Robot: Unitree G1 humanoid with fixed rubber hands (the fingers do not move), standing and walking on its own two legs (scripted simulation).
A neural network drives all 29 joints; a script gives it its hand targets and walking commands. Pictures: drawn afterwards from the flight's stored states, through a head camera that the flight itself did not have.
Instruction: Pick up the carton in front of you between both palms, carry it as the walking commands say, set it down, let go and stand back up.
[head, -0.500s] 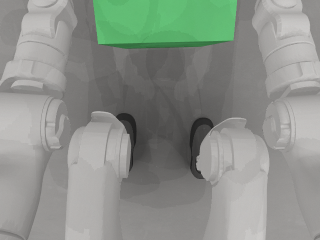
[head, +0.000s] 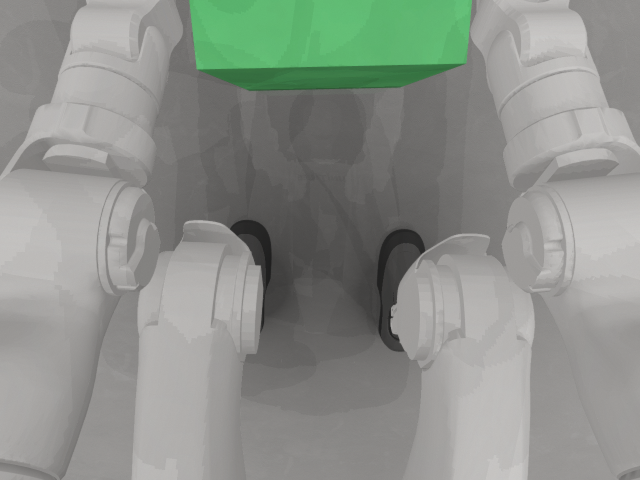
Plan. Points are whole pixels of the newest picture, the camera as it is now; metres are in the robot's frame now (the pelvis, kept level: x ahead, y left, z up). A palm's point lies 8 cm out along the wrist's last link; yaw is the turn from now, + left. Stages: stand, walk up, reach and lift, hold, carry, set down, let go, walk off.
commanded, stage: reach and lift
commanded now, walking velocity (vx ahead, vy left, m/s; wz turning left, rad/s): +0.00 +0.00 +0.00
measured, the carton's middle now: out of the picture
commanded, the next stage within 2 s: none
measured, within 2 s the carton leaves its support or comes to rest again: leaves its support in 0.24 s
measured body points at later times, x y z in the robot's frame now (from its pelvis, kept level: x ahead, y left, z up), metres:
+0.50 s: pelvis +0.01 +0.00 +0.04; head +0.30 +0.01 +0.38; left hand +0.53 +0.18 -0.05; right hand +0.55 -0.13 -0.05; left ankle +0.12 +0.13 -0.34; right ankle +0.11 -0.13 -0.34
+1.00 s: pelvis +0.01 +0.00 +0.16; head +0.25 +0.00 +0.54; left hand +0.50 +0.17 +0.10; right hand +0.51 -0.14 +0.10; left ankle +0.12 +0.13 -0.34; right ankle +0.11 -0.13 -0.34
